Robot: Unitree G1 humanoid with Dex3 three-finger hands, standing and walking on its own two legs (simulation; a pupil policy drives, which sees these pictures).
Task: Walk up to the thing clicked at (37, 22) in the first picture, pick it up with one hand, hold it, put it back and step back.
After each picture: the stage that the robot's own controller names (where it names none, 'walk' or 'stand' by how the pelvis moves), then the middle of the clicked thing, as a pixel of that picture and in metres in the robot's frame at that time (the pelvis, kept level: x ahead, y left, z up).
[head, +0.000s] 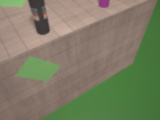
stand; (38, 9) +0.72 +0.22 +0.09
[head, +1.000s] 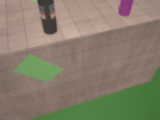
rise first; (46, 7) +0.68 +0.20 +0.11
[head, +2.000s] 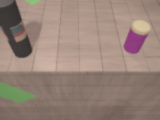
rise first; (12, 26) +0.47 +0.26 +0.12
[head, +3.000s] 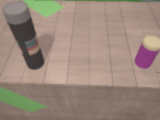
stand; (27, 40) +0.46 +0.21 +0.10
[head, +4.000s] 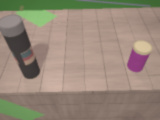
stand; (22, 51) +0.44 +0.23 +0.09
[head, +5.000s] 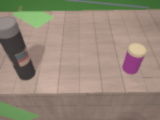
stand; (17, 52) +0.44 +0.25 +0.08
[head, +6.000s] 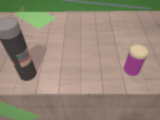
stand; (19, 53) +0.44 +0.24 +0.08
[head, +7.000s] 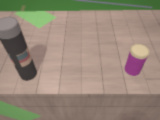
stand; (19, 53) +0.44 +0.24 +0.08
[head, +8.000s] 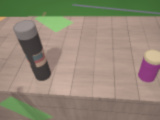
rise first; (35, 54) +0.44 +0.22 +0.09
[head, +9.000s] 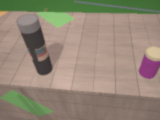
go down; (37, 48) +0.46 +0.22 +0.09
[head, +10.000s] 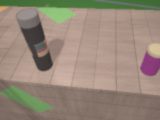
go down; (37, 43) +0.47 +0.21 +0.10
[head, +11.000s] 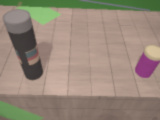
go down; (27, 49) +0.43 +0.19 +0.11
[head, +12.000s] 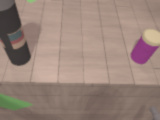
close in; (10, 31) +0.45 +0.20 +0.13
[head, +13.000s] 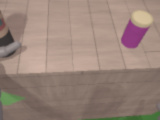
close; out of the picture +0.47 +0.23 +0.15
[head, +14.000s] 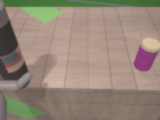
lift; (5, 52) +0.33 +0.21 +0.21
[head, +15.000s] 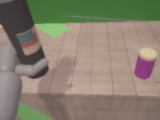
lift; (23, 35) +0.33 +0.16 +0.28
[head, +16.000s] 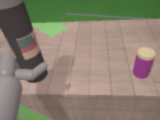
hold; (22, 40) +0.34 +0.17 +0.26
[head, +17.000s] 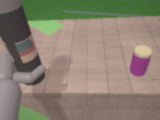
crouch; (20, 43) +0.33 +0.17 +0.25
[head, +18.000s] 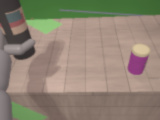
crouch; (10, 16) +0.41 +0.20 +0.28
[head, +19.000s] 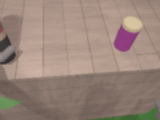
lower; out of the picture +0.48 +0.23 +0.13
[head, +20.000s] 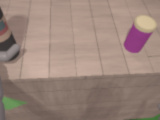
lower; out of the picture +0.46 +0.22 +0.15
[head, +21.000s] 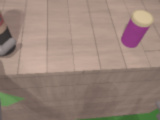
lower; out of the picture +0.48 +0.22 +0.16
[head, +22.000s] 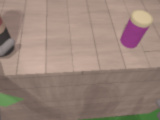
lower; out of the picture +0.48 +0.23 +0.16
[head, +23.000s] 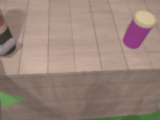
rest; out of the picture +0.48 +0.23 +0.16
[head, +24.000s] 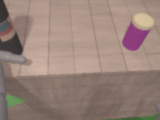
withdraw; out of the picture +0.47 +0.21 +0.15
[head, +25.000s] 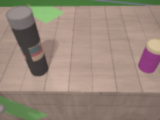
sink last; (31, 46) +0.44 +0.19 +0.12
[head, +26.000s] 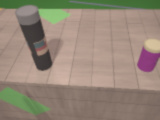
stand; (36, 41) +0.47 +0.21 +0.12
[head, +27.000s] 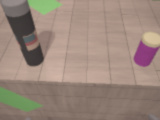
stand; (26, 35) +0.46 +0.21 +0.13
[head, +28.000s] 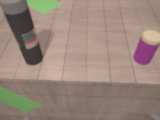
stand; (25, 33) +0.47 +0.21 +0.14
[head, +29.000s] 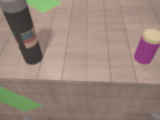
stand; (24, 32) +0.47 +0.21 +0.15
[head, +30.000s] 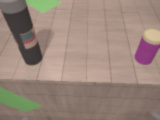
stand; (24, 33) +0.46 +0.21 +0.15
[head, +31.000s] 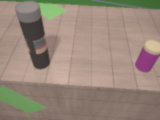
stand; (35, 39) +0.47 +0.19 +0.11
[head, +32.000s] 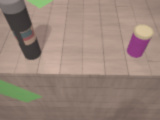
walk; (23, 30) +0.49 +0.22 +0.10
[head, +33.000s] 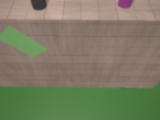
walk; out of the picture +0.75 +0.24 +0.11
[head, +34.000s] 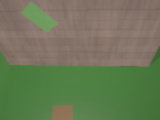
stand; out of the picture +1.09 +0.23 +0.11
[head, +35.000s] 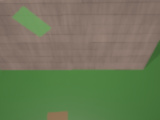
stand; out of the picture +1.03 +0.25 +0.10
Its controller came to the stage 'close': yes
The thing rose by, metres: 0.21
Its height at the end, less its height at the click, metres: +0.00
